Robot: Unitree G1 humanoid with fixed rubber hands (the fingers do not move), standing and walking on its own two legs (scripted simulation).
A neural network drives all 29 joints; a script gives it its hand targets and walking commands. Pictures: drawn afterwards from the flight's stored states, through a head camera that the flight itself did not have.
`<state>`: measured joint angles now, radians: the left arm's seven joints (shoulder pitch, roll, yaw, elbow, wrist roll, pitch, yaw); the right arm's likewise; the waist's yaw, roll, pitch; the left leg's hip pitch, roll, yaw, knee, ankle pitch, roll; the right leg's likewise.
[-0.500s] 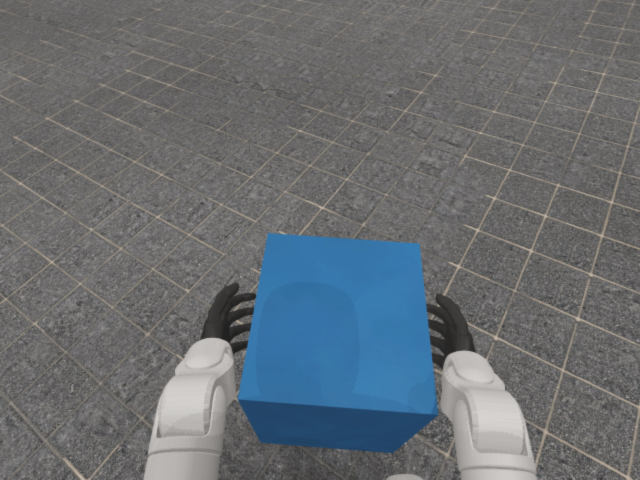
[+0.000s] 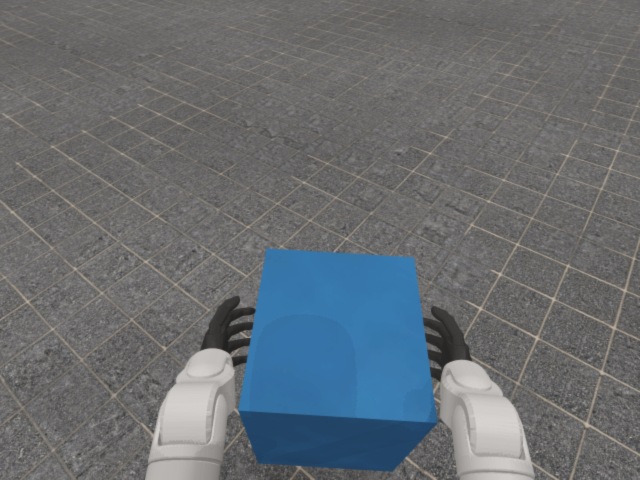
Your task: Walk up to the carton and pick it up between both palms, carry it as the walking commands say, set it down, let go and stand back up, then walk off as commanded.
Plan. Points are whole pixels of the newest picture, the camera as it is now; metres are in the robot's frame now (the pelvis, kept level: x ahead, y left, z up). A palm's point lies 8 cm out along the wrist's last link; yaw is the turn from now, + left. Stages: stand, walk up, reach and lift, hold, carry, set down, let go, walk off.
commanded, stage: carry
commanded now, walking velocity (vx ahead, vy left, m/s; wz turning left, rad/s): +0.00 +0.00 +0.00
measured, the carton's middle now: (332, 365) +0.30 +0.01 -0.05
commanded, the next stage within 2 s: none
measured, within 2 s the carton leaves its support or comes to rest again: neither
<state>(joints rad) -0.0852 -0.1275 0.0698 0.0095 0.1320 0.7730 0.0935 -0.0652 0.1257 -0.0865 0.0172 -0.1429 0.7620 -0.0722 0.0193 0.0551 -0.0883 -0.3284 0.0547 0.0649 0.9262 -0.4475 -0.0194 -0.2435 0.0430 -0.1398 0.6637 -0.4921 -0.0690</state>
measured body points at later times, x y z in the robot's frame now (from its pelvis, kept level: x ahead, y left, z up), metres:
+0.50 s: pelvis +0.15 -0.02 -0.01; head +0.18 -0.01 +0.44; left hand +0.45 +0.12 +0.01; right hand +0.43 -0.18 +0.01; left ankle +0.07 +0.08 -0.71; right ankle +0.02 -0.09 -0.70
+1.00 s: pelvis +0.40 -0.03 -0.01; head +0.45 -0.05 +0.43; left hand +0.69 +0.10 +0.00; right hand +0.68 -0.19 -0.01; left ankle +0.29 +0.08 -0.71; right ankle +0.30 -0.13 -0.65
